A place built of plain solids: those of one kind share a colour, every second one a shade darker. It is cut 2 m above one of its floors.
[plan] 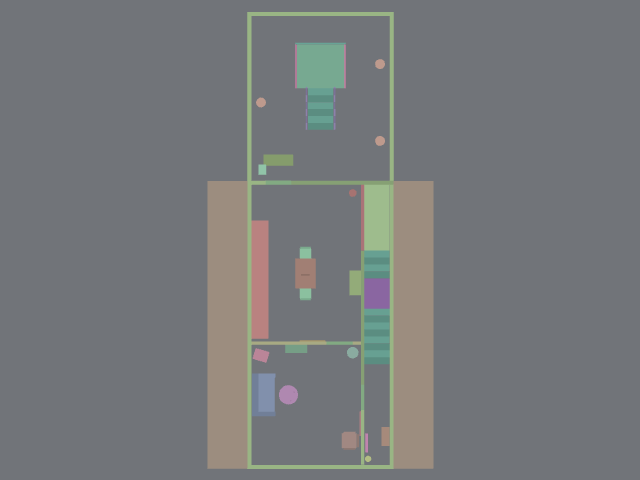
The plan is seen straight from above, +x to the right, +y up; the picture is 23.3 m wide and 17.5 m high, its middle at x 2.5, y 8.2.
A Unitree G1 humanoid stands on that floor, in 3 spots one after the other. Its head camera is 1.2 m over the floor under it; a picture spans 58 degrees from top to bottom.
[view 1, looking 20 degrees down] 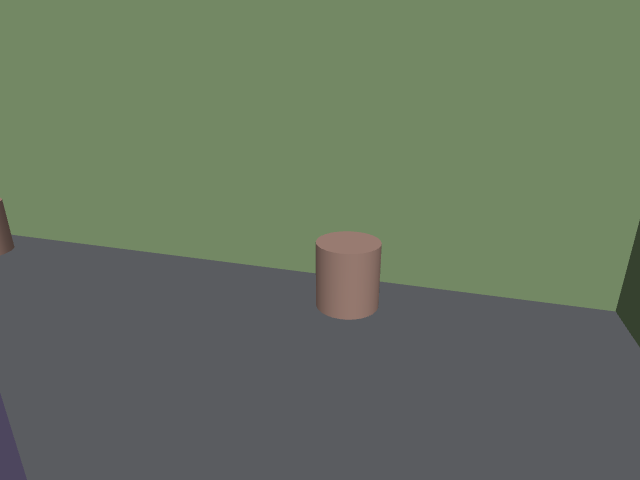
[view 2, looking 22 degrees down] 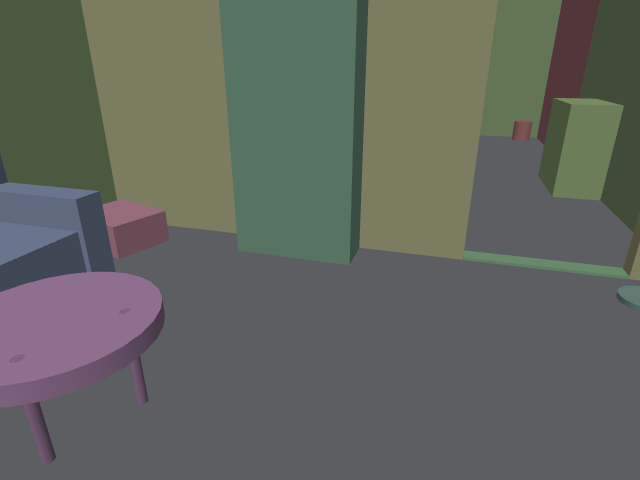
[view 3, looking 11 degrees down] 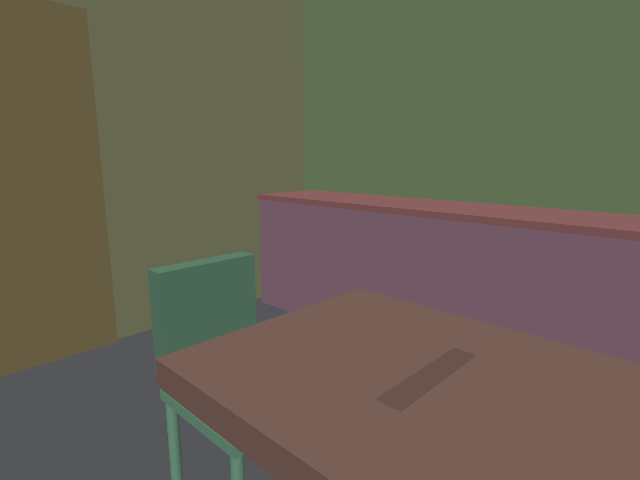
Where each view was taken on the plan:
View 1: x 2.52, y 11.31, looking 17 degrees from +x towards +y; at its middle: plant_pot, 2.40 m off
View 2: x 2.59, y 1.60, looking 107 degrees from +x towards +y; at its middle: shelf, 2.80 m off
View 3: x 2.75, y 7.35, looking -136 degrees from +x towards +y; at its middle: kitchen_run_units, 3.05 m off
